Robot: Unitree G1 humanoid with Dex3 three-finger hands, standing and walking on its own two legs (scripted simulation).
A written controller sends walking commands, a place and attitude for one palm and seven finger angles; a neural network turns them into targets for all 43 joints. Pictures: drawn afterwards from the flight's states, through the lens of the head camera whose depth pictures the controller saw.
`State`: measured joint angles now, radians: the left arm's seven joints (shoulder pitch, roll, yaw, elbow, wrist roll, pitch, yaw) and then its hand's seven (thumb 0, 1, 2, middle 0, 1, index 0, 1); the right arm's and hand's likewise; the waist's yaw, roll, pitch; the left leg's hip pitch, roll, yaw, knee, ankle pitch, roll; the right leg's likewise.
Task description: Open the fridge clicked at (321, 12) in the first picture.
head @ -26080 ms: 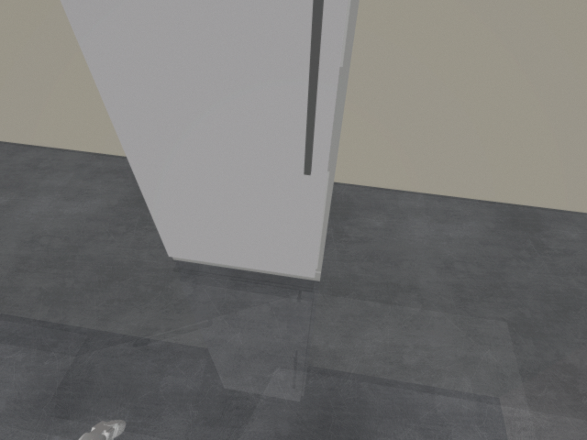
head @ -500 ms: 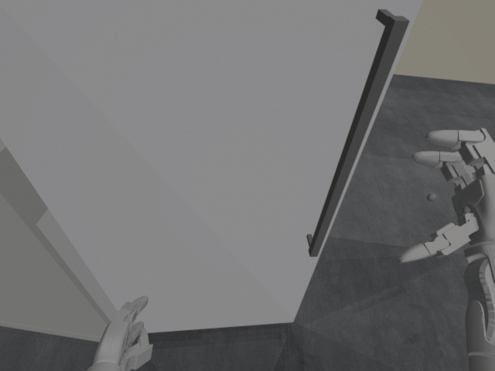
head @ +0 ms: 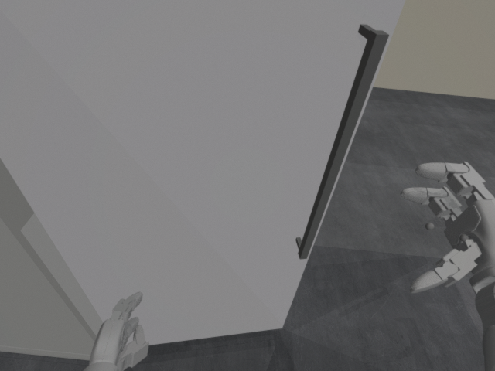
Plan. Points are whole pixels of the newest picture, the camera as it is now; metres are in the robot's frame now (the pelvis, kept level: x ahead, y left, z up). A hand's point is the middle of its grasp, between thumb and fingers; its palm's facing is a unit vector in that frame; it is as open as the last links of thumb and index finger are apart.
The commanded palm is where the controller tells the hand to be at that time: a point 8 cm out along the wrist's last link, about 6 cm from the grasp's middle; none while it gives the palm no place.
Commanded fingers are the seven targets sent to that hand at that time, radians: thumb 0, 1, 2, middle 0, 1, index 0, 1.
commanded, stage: draw the hand back to the body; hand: right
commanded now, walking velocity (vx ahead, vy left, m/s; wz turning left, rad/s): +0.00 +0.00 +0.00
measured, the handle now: (325, 172) +0.43 -0.14 +0.13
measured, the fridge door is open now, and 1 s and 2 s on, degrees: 77 77 77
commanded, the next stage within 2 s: step back with the hand held close in 1.44 s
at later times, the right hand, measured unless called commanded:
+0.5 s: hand (452, 241) +0.24 -0.25 +0.19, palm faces +0.31 +0.92 -0.25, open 14.0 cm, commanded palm +0.19 -0.29 +0.19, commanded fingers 0.00 0.08 -0.43 0.23 0.87 0.23 0.87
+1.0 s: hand (471, 256) +0.23 -0.28 +0.17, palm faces +0.43 +0.83 -0.35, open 9.3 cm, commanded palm +0.17 -0.31 +0.18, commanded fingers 0.00 -0.83 -0.87 0.20 0.34 0.20 0.34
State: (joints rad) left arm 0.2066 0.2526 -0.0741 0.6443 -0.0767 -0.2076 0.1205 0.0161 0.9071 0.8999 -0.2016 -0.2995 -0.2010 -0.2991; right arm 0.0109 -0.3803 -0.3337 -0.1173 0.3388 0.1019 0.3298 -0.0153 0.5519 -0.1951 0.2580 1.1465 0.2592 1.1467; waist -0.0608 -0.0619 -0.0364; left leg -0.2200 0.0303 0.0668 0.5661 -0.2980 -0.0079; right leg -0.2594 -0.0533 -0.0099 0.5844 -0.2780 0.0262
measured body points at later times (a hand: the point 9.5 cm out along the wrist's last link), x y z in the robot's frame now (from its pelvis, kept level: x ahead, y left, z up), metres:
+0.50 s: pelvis +0.01 -0.01 +0.00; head -0.02 +0.01 +0.45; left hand +0.21 +0.21 -0.05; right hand +0.22 -0.29 +0.20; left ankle +0.01 +0.12 -0.73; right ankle +0.02 -0.14 -0.73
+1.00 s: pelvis +0.02 -0.02 +0.01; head +0.00 +0.00 +0.46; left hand +0.21 +0.21 -0.07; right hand +0.20 -0.32 +0.19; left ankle +0.01 +0.12 -0.73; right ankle +0.02 -0.14 -0.73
